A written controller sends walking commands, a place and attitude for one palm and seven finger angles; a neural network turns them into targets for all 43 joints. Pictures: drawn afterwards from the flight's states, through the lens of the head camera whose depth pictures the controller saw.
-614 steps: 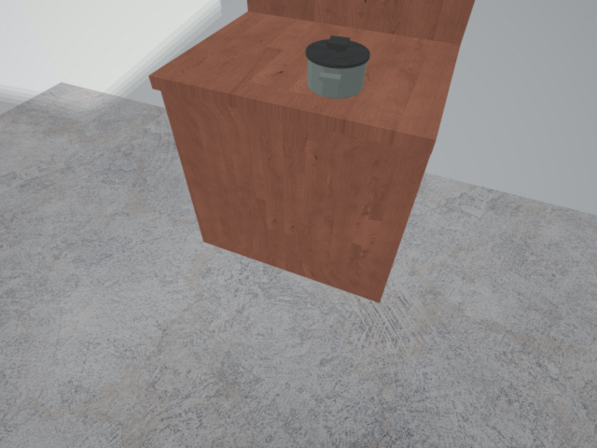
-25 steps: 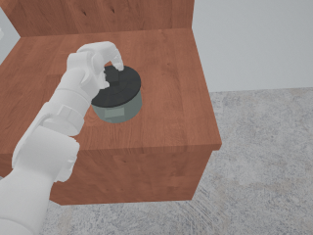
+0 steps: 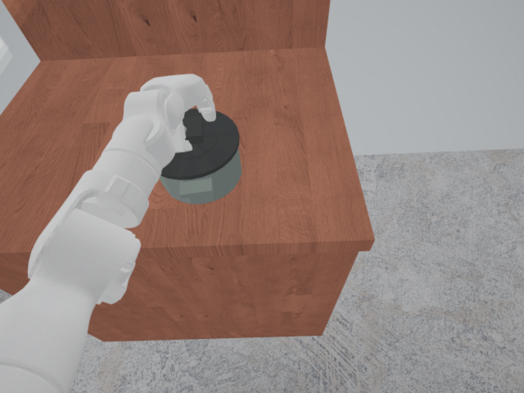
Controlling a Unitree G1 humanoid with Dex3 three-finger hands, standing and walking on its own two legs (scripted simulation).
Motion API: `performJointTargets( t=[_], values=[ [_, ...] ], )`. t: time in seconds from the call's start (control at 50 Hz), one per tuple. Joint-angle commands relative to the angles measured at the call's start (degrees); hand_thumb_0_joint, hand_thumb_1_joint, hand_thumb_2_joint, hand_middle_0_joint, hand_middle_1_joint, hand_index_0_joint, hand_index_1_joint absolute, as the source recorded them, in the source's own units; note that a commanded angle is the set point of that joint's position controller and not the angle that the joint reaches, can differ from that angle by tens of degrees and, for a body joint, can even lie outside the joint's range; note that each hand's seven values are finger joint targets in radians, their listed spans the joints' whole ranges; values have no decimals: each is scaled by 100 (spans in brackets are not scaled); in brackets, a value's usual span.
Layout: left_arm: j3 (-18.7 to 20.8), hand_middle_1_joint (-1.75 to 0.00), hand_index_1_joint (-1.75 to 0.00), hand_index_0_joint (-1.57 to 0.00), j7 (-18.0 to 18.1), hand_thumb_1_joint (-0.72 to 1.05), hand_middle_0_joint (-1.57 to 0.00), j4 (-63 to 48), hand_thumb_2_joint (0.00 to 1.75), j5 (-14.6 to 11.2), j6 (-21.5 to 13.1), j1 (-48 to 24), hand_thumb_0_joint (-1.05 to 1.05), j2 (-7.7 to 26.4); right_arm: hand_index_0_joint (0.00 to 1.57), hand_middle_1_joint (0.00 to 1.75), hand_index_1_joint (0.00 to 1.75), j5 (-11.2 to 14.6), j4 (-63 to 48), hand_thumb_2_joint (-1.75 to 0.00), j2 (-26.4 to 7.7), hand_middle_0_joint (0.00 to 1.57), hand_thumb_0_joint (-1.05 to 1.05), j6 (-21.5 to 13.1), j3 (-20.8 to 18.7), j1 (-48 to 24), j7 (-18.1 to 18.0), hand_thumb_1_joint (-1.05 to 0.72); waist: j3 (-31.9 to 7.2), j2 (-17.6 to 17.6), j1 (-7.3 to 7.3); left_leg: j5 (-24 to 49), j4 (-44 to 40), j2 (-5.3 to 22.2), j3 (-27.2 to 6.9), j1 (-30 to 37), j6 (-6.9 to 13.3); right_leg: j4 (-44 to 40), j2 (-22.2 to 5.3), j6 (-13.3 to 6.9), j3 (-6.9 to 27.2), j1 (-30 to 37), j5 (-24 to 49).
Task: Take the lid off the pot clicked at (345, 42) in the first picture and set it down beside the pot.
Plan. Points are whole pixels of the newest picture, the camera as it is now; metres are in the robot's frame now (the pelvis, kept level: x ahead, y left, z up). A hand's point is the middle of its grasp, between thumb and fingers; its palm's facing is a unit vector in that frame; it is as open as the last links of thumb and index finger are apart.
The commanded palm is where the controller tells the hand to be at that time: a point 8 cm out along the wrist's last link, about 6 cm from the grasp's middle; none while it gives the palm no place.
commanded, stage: close the fingers and squeeze the knob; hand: left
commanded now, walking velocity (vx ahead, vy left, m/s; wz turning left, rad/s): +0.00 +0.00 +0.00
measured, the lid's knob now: (187, 130) +0.51 +0.11 +0.12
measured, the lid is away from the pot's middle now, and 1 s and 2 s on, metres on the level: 0.01 0.00 0.01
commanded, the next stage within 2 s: lift the lid straight up in 1.24 s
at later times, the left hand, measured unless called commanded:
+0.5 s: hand (189, 128) +0.49 +0.10 +0.14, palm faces -0.38 -0.05 -0.92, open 8.6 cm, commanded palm +0.48 +0.11 +0.20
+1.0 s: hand (188, 129) +0.48 +0.10 +0.14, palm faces -0.38 -0.06 -0.92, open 7.0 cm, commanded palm +0.48 +0.11 +0.20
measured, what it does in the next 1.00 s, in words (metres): stands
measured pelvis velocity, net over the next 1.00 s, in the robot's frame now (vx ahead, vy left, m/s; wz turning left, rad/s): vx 0.00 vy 0.00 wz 0.00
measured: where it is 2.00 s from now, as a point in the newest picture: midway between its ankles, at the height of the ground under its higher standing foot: outside the picture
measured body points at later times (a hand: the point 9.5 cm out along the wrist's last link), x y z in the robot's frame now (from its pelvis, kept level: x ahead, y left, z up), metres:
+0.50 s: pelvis +0.00 +0.00 +0.00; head +0.06 -0.03 +0.45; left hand +0.50 +0.10 +0.19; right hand +0.07 -0.27 -0.14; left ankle -0.06 +0.08 -0.74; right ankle +0.01 -0.15 -0.74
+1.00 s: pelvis +0.00 +0.00 +0.00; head +0.05 -0.03 +0.45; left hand +0.50 +0.11 +0.19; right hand +0.08 -0.26 -0.14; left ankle -0.06 +0.08 -0.74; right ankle +0.01 -0.15 -0.74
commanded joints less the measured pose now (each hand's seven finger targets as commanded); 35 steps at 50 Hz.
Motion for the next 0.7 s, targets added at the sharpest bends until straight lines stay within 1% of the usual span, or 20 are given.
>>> performJointTargets(
  t=[0.0,0.04,0.06,0.1,0.12,0.18,0.2,0.24,0.26,0.3,0.36,0.4,0.46,0.5,0.52,0.54,0.56,0.6,0.64,0.68],
  values=[
    [440,-77,-77,-53,249,-7,-53,-1007,103,53,3,-3126,0,1118,20,30,30,-42,-494,-90,-751,20,0,-146,-266,105,-71,-90,-2385,-596,-100,2869,3,-33,-465,884,14,110,483,-468,-24,1229,2103],
    [529,-80,-80,-53,273,-5,-53,-769,103,128,9,-3162,0,1287,20,30,30,-26,-444,-90,-746,20,0,-149,-231,121,-90,-90,-2304,-808,-113,2511,-59,-52,-438,713,34,103,494,-458,-6,1294,2008],
    [433,-81,-81,-53,273,-4,-53,-950,103,152,-1,-3354,0,1226,20,30,30,-16,-445,-90,-738,20,0,-152,-244,112,-98,-90,-2343,-677,-137,2463,-89,-45,-415,775,32,97,481,-456,7,1270,1993],
    [284,-84,-84,-54,274,-2,-54,-1272,103,90,-50,-3403,0,1016,20,30,30,-39,-519,-90,-716,20,0,-200,-267,84,-81,-90,-2610,-362,-118,2925,-4,-21,-513,1060,-1,135,469,-475,4,1202,2060],
    [338,-85,-85,-54,280,-1,-54,-1210,102,135,-43,-3385,0,1041,20,30,30,-57,-453,-90,-704,20,0,-209,-282,147,-71,-90,-2674,-501,-123,3071,26,4,-538,1159,-21,157,489,-458,-8,1199,2110],
    [330,-89,-89,-55,286,2,-55,-719,102,124,54,-3111,0,972,20,30,30,-33,-378,-90,-748,20,0,-171,-259,178,-56,-90,-2308,-721,-135,2692,-38,-17,-458,866,-11,119,505,-450,-40,1113,1972],
    [267,-90,-90,-55,281,4,-55,-979,101,53,24,-3229,0,891,20,30,30,-38,-430,-90,-759,20,0,-163,-268,116,-53,-90,-2414,-523,-124,2836,-16,-28,-468,920,-6,130,480,-469,-34,1145,2038],
    [593,-92,-92,-56,307,6,-56,-828,100,148,33,-3202,0,1323,20,30,30,-52,-416,-90,-759,20,0,-180,-247,140,-86,-90,-2485,-738,-89,2630,-39,-41,-435,812,34,120,483,-454,17,1346,2094],
    [550,-93,-93,-57,304,7,-57,-738,100,173,46,-3267,0,1313,20,30,30,-35,-403,-90,-751,20,0,-175,-237,140,-104,-90,-2383,-838,-119,2459,-68,-63,-390,701,53,107,487,-452,20,1376,2092],
    [319,-95,-95,-58,286,9,-58,-739,99,122,32,-3305,0,1070,20,30,30,-15,-415,-90,-757,20,0,-167,-241,128,-117,-90,-2248,-663,-158,2380,-96,-68,-398,643,55,93,475,-473,-12,1244,1976],
    [599,-97,-97,-59,287,13,-59,-952,97,177,-1,-3345,0,1396,20,30,30,-31,-436,-90,-746,20,0,-198,-261,162,-120,-90,-2638,-707,-100,2663,-47,-45,-396,858,62,132,471,-447,58,1467,2228],
    [240,-98,-98,-61,246,15,-61,-888,96,120,3,-3223,0,947,20,30,30,-22,-477,-90,-725,20,0,-184,-260,124,-102,-90,-2522,-541,-149,2899,-8,-36,-429,902,39,124,470,-458,12,1275,2216],
    [681,-100,-100,-63,276,19,-63,-879,93,185,0,-3259,0,1493,20,30,30,-31,-445,-90,-762,20,0,-186,-254,153,-118,-90,-2573,-715,-81,2658,-31,-50,-381,810,65,127,482,-449,48,1455,2237],
    [240,-101,-101,-64,240,21,-64,-1180,92,111,-25,-3352,0,957,20,30,30,-25,-513,-90,-715,20,0,-189,-271,71,-97,-90,-2630,-496,-132,2988,8,-38,-420,970,48,134,463,-456,25,1338,2326],
    [237,-102,-102,-65,232,23,-65,-1094,91,157,-7,-3278,0,934,20,30,30,-43,-467,-90,-711,20,0,-204,-281,110,-87,-90,-2587,-486,-137,3028,40,-15,-436,1063,39,125,478,-445,25,1239,2276],
    [492,-102,-102,-65,261,24,-65,-1124,90,180,-6,-3293,0,1244,20,30,30,-38,-433,-90,-740,20,0,-194,-279,146,-83,-90,-2559,-503,-100,3075,33,-2,-450,1063,25,129,485,-454,28,1278,2297],
    [515,-102,-102,-66,271,25,-66,-1010,89,180,17,-3187,0,1263,20,30,30,-42,-457,-90,-737,20,0,-198,-259,113,-75,-90,-2562,-533,-76,2985,15,-23,-441,1010,22,136,486,-454,28,1318,2266],
    [295,-103,-103,-68,242,28,-68,-1092,87,68,24,-3174,0,963,20,30,30,-26,-477,-90,-742,20,0,-168,-267,73,-81,-90,-2494,-587,-109,2941,-12,-33,-408,918,41,107,472,-453,2,1331,2303],
    [503,-100,-103,-68,265,26,-65,-950,90,176,33,-3179,0,1275,20,30,30,-20,-439,-90,-746,20,0,-164,-249,67,-95,-90,-2499,-664,-101,2775,-9,-39,-379,879,58,123,480,-451,39,1382,2275],
    [336,-99,-103,-69,253,26,-63,-918,93,171,64,-3257,0,1104,20,30,30,-7,-443,-90,-731,20,0,-164,-239,36,-95,-90,-2356,-671,-129,2614,-48,-47,-377,805,54,99,477,-452,26,1315,2182]
  ],
)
